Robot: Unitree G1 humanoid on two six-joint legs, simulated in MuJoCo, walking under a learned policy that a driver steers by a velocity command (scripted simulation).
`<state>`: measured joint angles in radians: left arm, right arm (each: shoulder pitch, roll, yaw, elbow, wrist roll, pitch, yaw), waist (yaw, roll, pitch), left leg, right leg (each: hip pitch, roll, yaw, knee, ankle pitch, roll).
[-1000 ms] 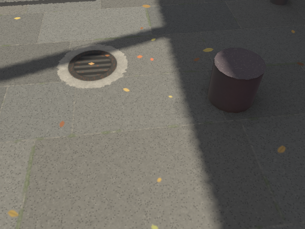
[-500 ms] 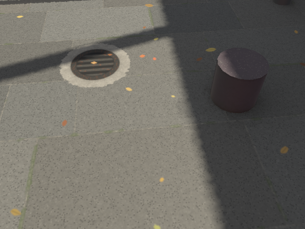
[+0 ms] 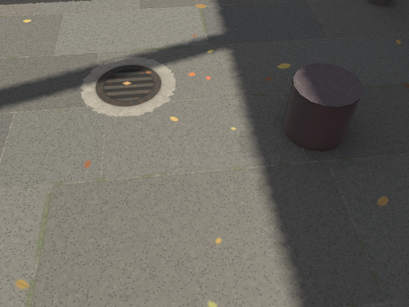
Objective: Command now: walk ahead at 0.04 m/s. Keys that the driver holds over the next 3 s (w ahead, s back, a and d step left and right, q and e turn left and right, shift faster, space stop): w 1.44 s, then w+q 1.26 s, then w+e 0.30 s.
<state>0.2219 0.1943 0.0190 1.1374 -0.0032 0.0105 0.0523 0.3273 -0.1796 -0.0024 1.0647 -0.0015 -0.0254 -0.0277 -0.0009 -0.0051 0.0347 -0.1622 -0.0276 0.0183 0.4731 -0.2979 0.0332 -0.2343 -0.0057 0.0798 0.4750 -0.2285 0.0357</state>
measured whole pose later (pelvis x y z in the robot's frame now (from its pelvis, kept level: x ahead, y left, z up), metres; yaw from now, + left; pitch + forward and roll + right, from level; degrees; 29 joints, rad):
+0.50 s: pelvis +0.13 -0.07 +0.01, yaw +0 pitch +1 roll +0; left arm 0.41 0.19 0.03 1.10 0.00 -0.11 -0.01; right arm 0.25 -0.27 -0.06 0.94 0.03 -0.10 0.00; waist 0.04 0.04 -0.03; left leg -0.57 0.09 0.00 1.10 -0.19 0.07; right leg -0.08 0.03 -0.05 0.31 -0.25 -0.05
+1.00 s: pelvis +0.42 -0.01 +0.00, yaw +0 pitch +0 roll +1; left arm 0.24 0.26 0.05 0.95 -0.02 -0.10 0.02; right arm 0.25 -0.24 -0.05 0.95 0.00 -0.10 0.04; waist -0.02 -0.03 0.03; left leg -0.24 -0.07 0.08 0.36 -0.13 0.08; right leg -0.55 -0.11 0.03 1.17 -0.29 -0.05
